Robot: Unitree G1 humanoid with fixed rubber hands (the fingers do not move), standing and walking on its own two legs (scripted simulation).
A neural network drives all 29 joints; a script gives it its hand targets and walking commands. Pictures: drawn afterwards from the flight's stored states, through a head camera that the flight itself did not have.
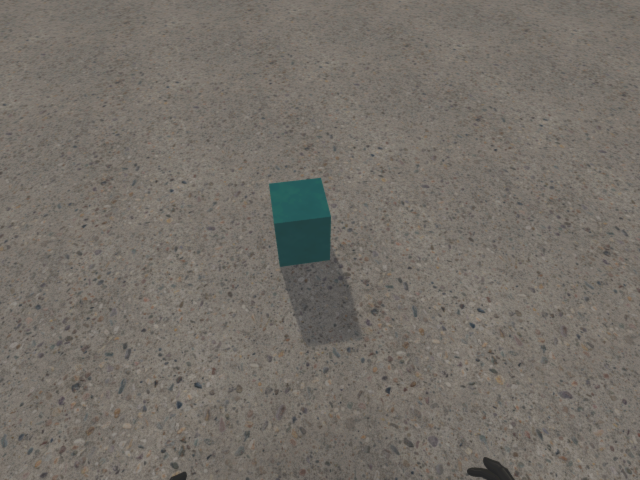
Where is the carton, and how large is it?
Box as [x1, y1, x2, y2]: [269, 178, 330, 266]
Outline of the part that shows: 320,178 269,184 280,266 329,259 330,215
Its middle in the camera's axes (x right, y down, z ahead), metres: -0.08 -0.05 +1.51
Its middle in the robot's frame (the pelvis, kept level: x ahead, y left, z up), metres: +1.09 +0.09 -0.64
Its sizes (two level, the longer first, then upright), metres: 0.210 0.200 0.250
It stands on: the floor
